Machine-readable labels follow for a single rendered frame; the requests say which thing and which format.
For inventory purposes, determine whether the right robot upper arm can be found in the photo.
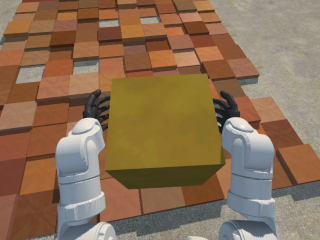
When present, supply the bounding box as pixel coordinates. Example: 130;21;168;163
218;219;277;240

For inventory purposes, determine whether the carton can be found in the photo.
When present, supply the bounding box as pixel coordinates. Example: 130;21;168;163
104;73;226;190

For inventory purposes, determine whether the left robot upper arm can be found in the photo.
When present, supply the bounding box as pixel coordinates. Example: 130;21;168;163
61;222;116;240

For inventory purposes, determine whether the left robot hand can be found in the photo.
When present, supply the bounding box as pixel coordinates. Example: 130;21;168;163
82;89;111;132

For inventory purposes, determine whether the right robot hand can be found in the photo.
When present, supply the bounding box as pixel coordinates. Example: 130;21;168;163
212;91;240;134

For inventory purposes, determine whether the right robot forearm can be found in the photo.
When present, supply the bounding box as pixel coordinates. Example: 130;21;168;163
221;117;279;240

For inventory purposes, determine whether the left robot forearm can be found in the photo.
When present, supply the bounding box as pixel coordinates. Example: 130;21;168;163
55;117;106;240

